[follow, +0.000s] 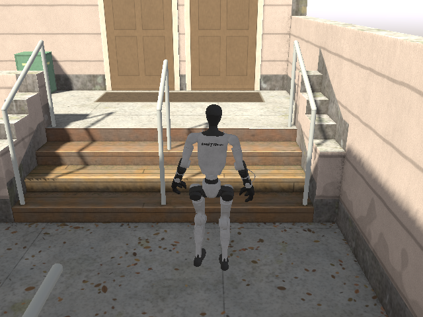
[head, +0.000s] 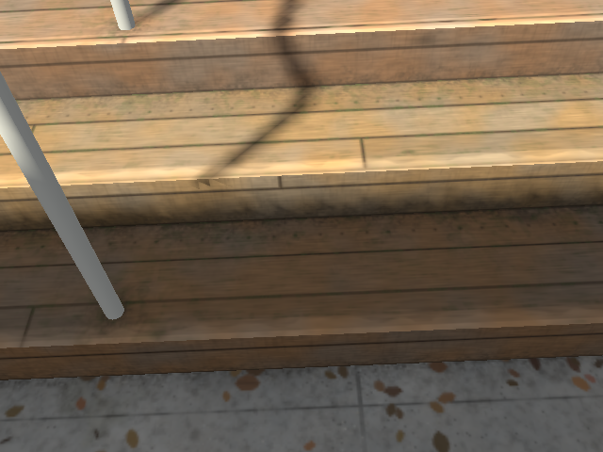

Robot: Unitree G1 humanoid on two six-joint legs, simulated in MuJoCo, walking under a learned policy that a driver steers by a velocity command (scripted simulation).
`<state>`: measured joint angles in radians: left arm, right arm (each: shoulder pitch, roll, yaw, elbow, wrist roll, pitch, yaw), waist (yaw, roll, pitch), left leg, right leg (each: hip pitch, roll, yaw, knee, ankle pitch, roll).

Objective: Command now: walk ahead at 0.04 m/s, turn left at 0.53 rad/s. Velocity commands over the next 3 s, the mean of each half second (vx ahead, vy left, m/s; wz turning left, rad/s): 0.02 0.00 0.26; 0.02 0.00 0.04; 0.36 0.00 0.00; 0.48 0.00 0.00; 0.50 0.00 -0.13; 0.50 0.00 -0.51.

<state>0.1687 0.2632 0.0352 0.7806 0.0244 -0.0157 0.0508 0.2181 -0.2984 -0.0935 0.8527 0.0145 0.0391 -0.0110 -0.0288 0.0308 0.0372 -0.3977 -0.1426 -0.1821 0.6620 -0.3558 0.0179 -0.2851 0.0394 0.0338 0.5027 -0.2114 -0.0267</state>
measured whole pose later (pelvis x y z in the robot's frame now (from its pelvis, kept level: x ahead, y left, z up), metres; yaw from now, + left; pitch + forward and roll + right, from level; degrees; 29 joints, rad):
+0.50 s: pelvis +0.01 +0.03 +0.00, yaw +7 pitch +0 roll +0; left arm 0.20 0.28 0.03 0.85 0.02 -0.02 0.01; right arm 0.13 -0.24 -0.03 0.77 -0.02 0.03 -0.01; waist 0.04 -0.02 0.02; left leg -0.22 -0.01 -0.02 0.49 -0.27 0.00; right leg -0.23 -0.05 -0.05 0.49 -0.25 0.03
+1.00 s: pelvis +0.02 +0.04 +0.00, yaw +7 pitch -1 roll +0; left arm 0.22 0.26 0.03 1.01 0.02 0.00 0.01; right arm 0.20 -0.25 -0.03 0.94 -0.02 0.01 -0.01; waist 0.01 0.00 0.01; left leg -0.19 -0.02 -0.02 0.51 -0.30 0.03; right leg -0.20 -0.06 -0.03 0.53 -0.35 0.02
